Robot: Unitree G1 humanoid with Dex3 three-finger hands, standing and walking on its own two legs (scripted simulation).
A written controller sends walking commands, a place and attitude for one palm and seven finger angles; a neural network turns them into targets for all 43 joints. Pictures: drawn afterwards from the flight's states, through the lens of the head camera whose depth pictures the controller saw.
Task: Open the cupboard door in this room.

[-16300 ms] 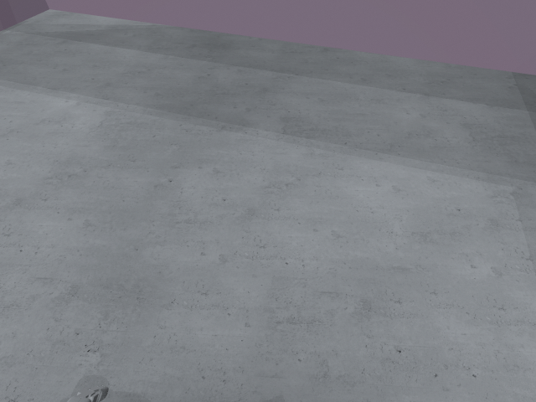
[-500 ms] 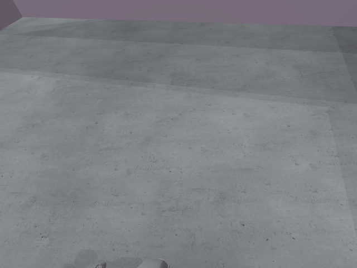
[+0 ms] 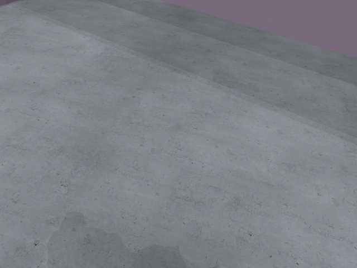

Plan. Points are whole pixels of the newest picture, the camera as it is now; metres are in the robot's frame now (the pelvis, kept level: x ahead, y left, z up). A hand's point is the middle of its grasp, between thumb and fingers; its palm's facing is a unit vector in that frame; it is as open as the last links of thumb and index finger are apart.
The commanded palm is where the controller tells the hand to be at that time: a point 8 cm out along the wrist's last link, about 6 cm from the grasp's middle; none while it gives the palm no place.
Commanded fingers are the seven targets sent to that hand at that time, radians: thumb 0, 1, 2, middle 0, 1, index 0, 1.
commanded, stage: turn or walk to find it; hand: left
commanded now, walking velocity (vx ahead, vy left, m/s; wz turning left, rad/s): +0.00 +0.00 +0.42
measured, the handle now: out of the picture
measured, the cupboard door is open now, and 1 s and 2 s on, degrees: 0 0 0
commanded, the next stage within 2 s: stand and wait in 0.44 s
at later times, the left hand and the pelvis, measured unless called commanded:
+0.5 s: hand out of the picture +0.01 +0.16 -0.14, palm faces +0.23 -0.94 -0.27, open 7.4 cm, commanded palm none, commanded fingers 0.00 0.90 0.90 -0.20 -0.30 -0.20 -0.30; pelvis -0.03 -0.04 +0.01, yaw +13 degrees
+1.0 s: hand out of the picture -0.03 +0.17 -0.17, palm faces +0.12 -0.96 -0.25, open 7.4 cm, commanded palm none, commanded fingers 0.00 0.90 0.90 -0.20 -0.30 -0.20 -0.30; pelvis -0.05 -0.04 -0.01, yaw +3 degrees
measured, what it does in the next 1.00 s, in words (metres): steps on the spot: right foot, then left foot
